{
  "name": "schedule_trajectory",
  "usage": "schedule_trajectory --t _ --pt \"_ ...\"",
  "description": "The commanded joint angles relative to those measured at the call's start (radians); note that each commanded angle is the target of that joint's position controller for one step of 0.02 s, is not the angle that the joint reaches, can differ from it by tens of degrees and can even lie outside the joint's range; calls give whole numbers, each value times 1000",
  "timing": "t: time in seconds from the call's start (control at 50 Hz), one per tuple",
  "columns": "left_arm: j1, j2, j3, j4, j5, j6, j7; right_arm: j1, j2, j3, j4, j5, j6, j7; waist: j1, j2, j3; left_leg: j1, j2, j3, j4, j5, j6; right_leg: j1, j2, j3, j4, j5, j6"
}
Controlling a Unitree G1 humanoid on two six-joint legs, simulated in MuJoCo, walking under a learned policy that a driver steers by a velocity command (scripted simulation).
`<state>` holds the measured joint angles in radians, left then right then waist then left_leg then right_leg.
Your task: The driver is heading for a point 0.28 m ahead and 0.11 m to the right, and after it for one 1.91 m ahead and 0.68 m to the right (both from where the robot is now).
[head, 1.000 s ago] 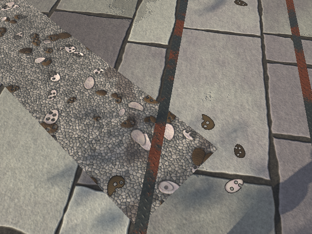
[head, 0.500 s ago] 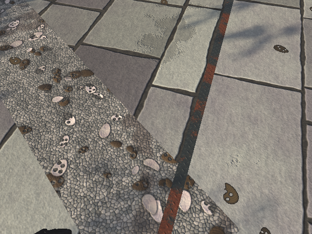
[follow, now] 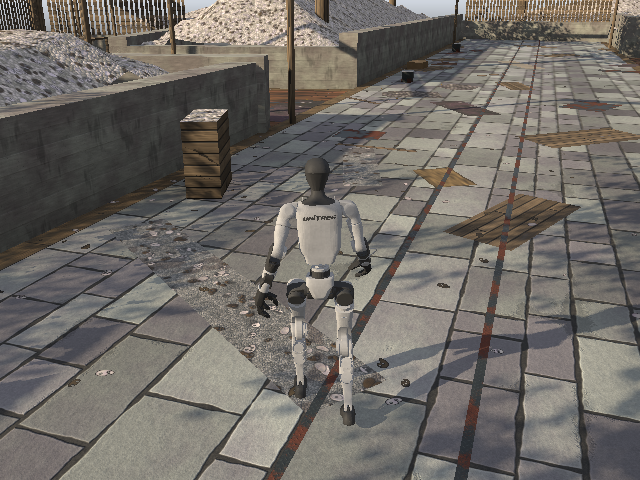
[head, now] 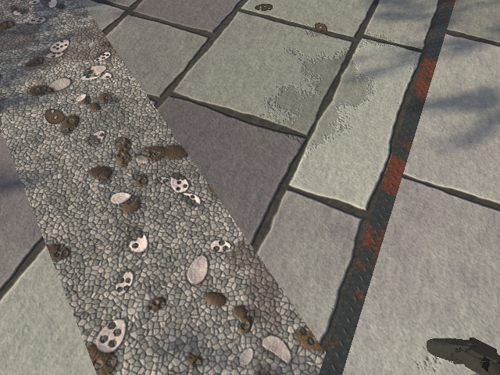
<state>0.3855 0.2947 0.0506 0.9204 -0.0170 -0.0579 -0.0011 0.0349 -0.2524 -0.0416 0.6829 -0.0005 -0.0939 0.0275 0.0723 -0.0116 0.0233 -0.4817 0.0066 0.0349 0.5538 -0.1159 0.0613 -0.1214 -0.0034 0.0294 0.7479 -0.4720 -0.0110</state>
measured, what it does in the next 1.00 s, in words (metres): walks ahead, turning right: right foot, then left foot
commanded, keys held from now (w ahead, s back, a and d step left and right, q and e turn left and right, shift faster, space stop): w+e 0.80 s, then w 0.20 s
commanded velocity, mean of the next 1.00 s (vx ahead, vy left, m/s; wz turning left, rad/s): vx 0.50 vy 0.00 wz -0.45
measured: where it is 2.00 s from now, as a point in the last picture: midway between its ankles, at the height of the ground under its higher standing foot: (401, 209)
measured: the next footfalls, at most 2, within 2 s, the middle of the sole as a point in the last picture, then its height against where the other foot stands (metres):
right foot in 0.50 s outside the picture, level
left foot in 0.96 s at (303, 276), level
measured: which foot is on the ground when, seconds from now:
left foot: down 0.00-0.48, up 0.50-0.94, down 0.96-1.00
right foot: up 0.00-0.48, down 0.50-0.98, up 1.00-1.00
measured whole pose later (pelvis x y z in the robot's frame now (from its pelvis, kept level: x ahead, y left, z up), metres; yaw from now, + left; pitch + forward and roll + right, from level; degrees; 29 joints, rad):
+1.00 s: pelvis +0.56 -0.11 +0.00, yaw -30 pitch +2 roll +1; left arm 0.37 0.30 0.08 0.75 -0.01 -0.04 0.01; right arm 0.06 -0.27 -0.05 0.72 -0.01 -0.13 0.03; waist 0.06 -0.02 0.00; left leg -0.47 -0.03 0.00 0.54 -0.11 0.01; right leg -0.13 0.07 0.19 0.70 -0.51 -0.04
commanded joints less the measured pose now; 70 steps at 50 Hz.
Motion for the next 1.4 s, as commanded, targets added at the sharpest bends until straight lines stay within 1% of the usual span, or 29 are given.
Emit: schedule_trajectory --t 0.02,0.06,0.14,0.28,0.36,0.4,0.44,0.48,0.5,0.52,0.54,0.56,0.58,0.6,0.62,0.68,0.78,0.9,0.94,0.96,0.98,1.0,1.02,1.04,1.06,1.1,1.14,1.26,1.4 --pt "-28 141 21 -102 -33 -47 -7 361 -182 -62 36 2 7 -17 -195 171 -254 761 384 -580 -230 -172 215 -666 -28 96 561 -50 -21" --pt "-110 122 24 -118 -18 -37 -2 232 -119 -41 32 -3 3 -15 -134 98 -91 492 299 -362 -306 -101 160 -616 -104 62 466 102 -15" --pt "-62 53 25 -108 -13 15 4 161 -106 -44 57 -14 -28 -10 -56 101 -21 299 256 -151 -421 66 146 -510 -138 76 388 233 8" --pt "-246 20 16 -178 -1 10 -24 204 -155 -58 108 -12 -22 -37 -104 53 35 356 220 84 -446 183 104 -540 -115 15 33 561 9" --pt "-366 13 7 -245 -2 10 -47 279 -184 -70 145 5 5 -43 -150 39 73 512 270 121 -401 240 96 -599 -102 -33 -85 507 -22" --pt "-386 24 12 -274 -3 11 -59 285 -198 -75 152 14 23 -45 -141 52 68 582 290 141 -338 374 80 -594 -80 -67 -112 417 -48" --pt "-336 56 29 -284 -4 16 -65 264 -227 -83 145 19 39 -53 -95 93 10 612 289 169 -203 714 56 -477 -15 -129 -111 310 -86" --pt "-95 137 77 -233 -9 19 -54 236 -236 -82 135 24 54 -61 45 90 -124 522 241 207 136 832 10 -133 69 -153 -186 330 -148" --pt "55 229 112 -202 -8 30 -31 252 -199 -66 117 4 44 -63 100 -21 -220 272 196 208 444 509 -37 177 -47 58 -214 349 -209" --pt "14 321 121 -211 -14 21 -27 351 -47 -18 65 -25 11 -43 -34 -256 -306 -184 -26 87 779 -450 -98 501 -292 633 -309 210 -406" --pt "55 233 95 -234 -5 10 -30 233 -131 -29 54 16 -31 -26 52 -128 -393 -297 -24 -123 862 -475 -76 546 -331 782 -436 133 -414" --pt "18 183 81 -228 2 -1 -31 139 -168 -39 24 49 -52 -18 59 -88 -248 -367 22 -125 834 -380 -51 449 -303 629 -451 213 -363" --pt "-45 155 72 -236 -2 -6 -30 131 -156 -35 25 36 -61 -24 11 -9 -167 -328 67 -122 743 -294 -41 299 -258 508 -448 306 -326" --pt "-114 121 62 -251 -1 -5 -27 132 -163 -42 37 8 -58 -31 -31 9 -108 -259 94 -117 657 -254 -49 157 -218 413 -460 410 -302" --pt "-152 101 53 -272 13 -6 -22 155 -170 -49 40 -1 -46 -30 -67 -12 -92 -185 113 -124 618 -222 -57 63 -196 367 -483 484 -298" --pt "-156 126 60 -280 9 -11 -9 163 -135 -45 30 -13 -14 -32 -95 -12 -65 -129 107 -96 486 -168 -104 -73 -162 288 -523 591 -302" --pt "-91 157 71 -263 -3 1 15 -21 -85 -20 -22 -10 -13 -23 -27 -57 -25 -46 34 -71 97 160 -134 -162 -76 193 -508 480 -225" --pt "-14 133 64 -221 -2 8 17 -60 -138 -34 -41 5 -36 4 -10 -100 -23 -2 22 -97 -50 140 -78 -6 -163 308 -400 391 -188" --pt "-32 126 61 -221 3 13 16 32 -159 -48 -19 1 -43 1 -65 -118 -42 113 3 -60 -94 78 -34 16 -148 310 -311 514 -161" --pt "-35 93 48 -228 7 12 13 135 -192 -63 3 -10 -48 -3 -115 -97 -120 278 38 -85 -87 87 6 -13 -93 268 -163 583 -131" --pt "9 48 29 -245 22 9 14 279 -255 -78 15 -22 -50 -7 -149 38 -269 560 209 -290 -53 87 90 -180 -9 189 130 399 -85" --pt "137 5 15 -247 -10 -4 14 374 -307 -96 70 -15 -35 5 -111 371 -350 801 374 -756 -206 -198 234 -509 110 107 434 -84 -20" --pt "85 99 30 -232 -20 -7 15 369 -214 -72 63 15 -32 9 -145 240 -267 773 370 -821 -265 -437 212 -635 58 174 543 -94 -20" --pt "-38 136 39 -255 -19 -8 13 308 -169 -58 53 15 -26 5 -160 139 -140 653 339 -672 -275 -414 173 -675 19 149 558 -4 -24" --pt "-108 127 36 -272 -4 -9 14 257 -156 -49 43 0 -19 3 -144 69 -78 535 298 -560 -287 -300 157 -650 -20 108 525 66 -25" --pt "-126 98 37 -283 9 -14 7 210 -122 -34 45 -14 -17 -2 -96 91 -35 398 234 -428 -326 -115 151 -574 -80 88 415 152 -23" --pt "-104 65 31 -275 5 -10 4 218 -117 -32 58 -5 -21 -4 -80 119 -45 367 209 -354 -355 -16 160 -536 -93 61 346 166 -13" --pt "-268 16 7 -317 11 -17 -4 274 -181 -46 99 13 -8 -19 -123 85 -10 358 184 -189 -409 137 153 -531 -96 10 1 417 21" --pt "-423 34 9 -367 -4 -32 -35 366 -206 -49 156 26 23 -23 -159 96 34 468 235 -167 -345 182 117 -470 -47 -18 -213 448 -13"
